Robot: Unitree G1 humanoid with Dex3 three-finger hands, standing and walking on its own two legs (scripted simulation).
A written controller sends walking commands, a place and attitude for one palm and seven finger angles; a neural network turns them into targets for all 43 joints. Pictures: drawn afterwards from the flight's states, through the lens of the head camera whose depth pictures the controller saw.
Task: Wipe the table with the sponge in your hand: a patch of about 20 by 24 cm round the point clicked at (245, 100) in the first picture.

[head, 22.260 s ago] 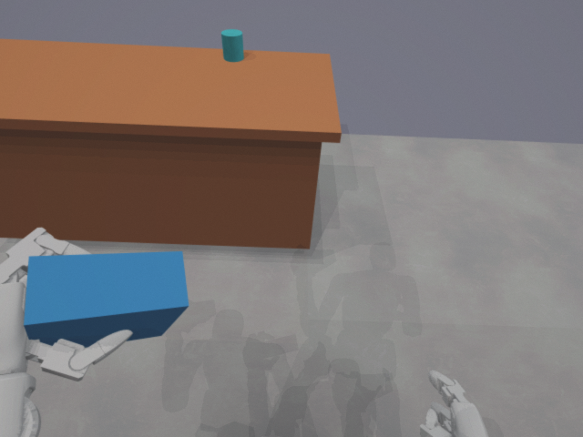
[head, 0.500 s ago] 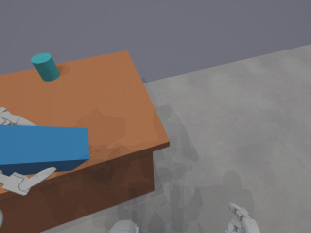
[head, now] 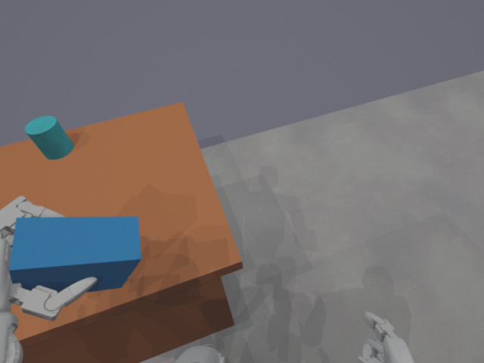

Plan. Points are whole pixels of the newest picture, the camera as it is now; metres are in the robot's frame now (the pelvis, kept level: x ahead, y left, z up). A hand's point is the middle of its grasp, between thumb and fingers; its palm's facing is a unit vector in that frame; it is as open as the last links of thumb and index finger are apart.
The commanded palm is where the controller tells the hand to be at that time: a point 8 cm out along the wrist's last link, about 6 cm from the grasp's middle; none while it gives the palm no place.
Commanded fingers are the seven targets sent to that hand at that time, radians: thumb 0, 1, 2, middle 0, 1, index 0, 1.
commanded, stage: shuffle to correct the standing spot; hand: left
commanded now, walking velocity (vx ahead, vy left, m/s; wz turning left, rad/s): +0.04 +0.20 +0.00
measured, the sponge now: (96, 257) +0.23 +0.22 +0.11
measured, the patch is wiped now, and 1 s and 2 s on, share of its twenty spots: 0.00 0.00 0.00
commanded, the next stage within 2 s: come to a stop and stand still in 0.12 s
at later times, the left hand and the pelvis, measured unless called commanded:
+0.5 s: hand (76, 227) +0.25 +0.23 +0.16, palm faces +0.39 -0.79 -0.47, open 10.2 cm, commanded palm +0.21 +0.27 +0.17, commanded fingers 0.00 0.10 1.30 -1.20 -1.60 -1.20 -1.60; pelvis +0.04 +0.00 -0.03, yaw -2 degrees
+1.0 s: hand (59, 211) +0.27 +0.27 +0.16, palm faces +0.36 -0.83 -0.44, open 10.2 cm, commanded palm +0.22 +0.28 +0.17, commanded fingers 0.00 0.10 1.30 -1.20 -1.60 -1.20 -1.60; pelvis +0.04 +0.02 -0.01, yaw -4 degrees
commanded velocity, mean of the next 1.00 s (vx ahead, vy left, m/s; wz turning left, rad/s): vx -0.01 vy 0.03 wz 0.00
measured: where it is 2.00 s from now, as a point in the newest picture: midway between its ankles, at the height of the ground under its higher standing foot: outside the picture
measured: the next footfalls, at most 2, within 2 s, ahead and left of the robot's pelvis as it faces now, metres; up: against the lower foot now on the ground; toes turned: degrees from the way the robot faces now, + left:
left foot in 0.20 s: +0.12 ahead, +0.12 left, +0.00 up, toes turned -3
right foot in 0.42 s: +0.12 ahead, -0.11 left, +0.00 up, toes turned -7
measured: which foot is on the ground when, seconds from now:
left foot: up 0.00-0.18, down 0.20-1.00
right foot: down 0.00-0.18, up 0.20-0.40, down 0.42-1.00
